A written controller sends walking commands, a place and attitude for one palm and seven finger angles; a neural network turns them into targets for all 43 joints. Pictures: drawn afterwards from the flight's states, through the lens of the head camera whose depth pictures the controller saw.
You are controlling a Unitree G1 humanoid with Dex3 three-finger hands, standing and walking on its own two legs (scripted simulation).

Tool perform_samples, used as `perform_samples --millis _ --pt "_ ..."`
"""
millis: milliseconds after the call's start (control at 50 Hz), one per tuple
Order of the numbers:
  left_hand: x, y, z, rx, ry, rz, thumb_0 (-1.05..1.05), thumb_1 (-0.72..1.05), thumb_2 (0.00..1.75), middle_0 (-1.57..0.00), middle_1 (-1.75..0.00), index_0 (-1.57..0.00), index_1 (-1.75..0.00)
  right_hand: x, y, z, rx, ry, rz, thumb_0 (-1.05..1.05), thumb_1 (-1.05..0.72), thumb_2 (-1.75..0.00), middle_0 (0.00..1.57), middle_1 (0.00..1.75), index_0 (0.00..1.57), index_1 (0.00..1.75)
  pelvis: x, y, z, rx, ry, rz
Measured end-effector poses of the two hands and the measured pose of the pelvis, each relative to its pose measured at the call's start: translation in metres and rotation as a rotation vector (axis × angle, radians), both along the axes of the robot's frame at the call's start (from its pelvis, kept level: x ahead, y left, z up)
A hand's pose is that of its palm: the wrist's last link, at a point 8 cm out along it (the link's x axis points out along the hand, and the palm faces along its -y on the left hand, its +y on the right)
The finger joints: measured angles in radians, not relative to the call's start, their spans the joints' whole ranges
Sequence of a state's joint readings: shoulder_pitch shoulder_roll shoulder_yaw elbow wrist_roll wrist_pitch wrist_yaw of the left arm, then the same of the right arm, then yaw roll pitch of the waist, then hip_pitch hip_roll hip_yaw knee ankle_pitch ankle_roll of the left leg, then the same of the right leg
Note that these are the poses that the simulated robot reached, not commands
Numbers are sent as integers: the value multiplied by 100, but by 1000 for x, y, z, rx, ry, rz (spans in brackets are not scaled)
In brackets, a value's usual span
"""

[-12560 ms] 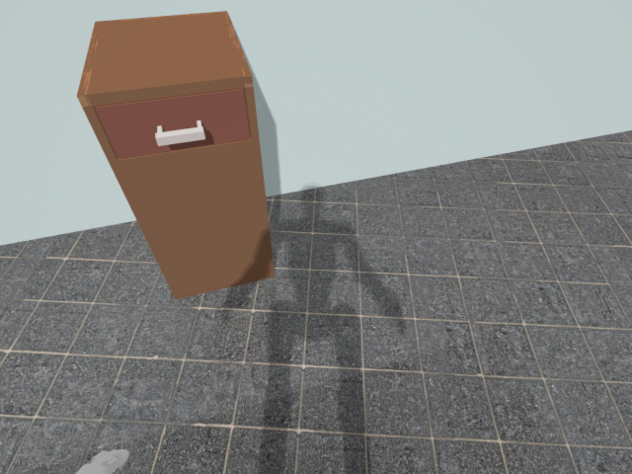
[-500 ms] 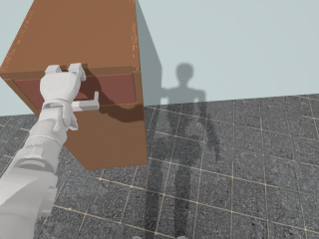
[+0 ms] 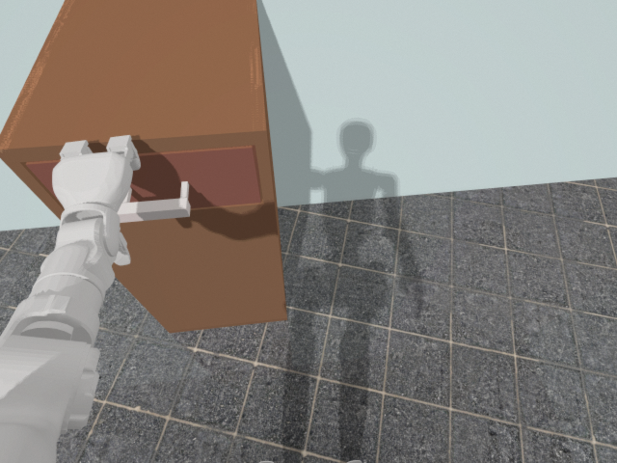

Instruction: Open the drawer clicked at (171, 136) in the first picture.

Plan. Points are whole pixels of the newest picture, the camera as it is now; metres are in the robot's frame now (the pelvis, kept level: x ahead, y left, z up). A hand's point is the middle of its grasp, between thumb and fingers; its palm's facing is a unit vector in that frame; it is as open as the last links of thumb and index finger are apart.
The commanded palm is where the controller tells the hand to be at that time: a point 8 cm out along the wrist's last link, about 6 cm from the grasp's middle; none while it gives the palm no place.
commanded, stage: move the hooked fingers above the handle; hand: left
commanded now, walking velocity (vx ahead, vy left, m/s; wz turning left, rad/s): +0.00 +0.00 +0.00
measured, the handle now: (154, 200) +0.52 +0.24 -0.02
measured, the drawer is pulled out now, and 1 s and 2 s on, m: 0.00 0.00 0.00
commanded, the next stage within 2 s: lower the fingers behind the handle in 1.00 s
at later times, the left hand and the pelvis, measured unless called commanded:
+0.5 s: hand (120, 208) +0.46 +0.26 +0.03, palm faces -0.06 +0.02 -1.00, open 13.7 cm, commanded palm +0.44 +0.24 +0.09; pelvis +0.00 -0.01 +0.01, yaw -2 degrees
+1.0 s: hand (160, 193) +0.48 +0.20 +0.04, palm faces +0.08 +0.02 -1.00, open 13.5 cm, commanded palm +0.44 +0.25 +0.09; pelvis +0.00 -0.01 +0.00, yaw -2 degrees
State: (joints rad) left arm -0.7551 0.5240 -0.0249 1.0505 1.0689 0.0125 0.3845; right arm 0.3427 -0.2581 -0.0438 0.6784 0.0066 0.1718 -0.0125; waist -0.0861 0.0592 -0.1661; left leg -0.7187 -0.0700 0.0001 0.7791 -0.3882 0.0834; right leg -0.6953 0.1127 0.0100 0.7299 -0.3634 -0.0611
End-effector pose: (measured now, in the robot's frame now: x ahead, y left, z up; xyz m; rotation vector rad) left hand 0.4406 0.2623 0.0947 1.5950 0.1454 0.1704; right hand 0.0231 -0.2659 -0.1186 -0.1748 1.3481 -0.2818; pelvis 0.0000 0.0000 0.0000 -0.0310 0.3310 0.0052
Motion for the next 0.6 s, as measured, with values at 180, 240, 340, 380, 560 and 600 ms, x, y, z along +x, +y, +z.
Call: perform_samples --millis 180,240,340,380,560,600 --pt "-3 -60 -10 -127 126 -246 -1 -49 30 -32 -120 -33 -121 21 0 12 -33 -42 28 0 -90 -90 20 30 20 30 7 1 6 -4 -40 34" --pt "5 -79 0 -139 10 -330 -1 -49 30 -32 -120 -33 -121 26 -2 11 -43 -72 28 0 -90 -90 20 30 20 30 5 1 2 -1 -27 19" --pt "10 -79 2 -73 -92 -259 0 -49 30 -41 -127 -32 -120 28 2 -2 -5 -71 28 0 -90 -90 20 30 20 30 1 1 -2 8 -5 -20" --pt "9 -68 -3 -44 -74 -168 0 -49 30 -41 -127 -32 -121 27 6 -6 21 -61 21 0 -90 -90 20 30 20 30 0 0 -1 13 -4 -32" --pt "-7 8 -3 -6 151 105 0 -49 30 -34 -123 -33 -121 22 4 7 17 -48 -10 0 -90 -90 21 30 20 30 4 -14 10 15 -33 -4" --pt "-9 5 -3 -15 189 34 -1 -49 30 -33 -122 -32 -121 21 -4 12 -13 -35 12 0 -90 -90 21 30 20 30 5 -15 11 9 -40 21"
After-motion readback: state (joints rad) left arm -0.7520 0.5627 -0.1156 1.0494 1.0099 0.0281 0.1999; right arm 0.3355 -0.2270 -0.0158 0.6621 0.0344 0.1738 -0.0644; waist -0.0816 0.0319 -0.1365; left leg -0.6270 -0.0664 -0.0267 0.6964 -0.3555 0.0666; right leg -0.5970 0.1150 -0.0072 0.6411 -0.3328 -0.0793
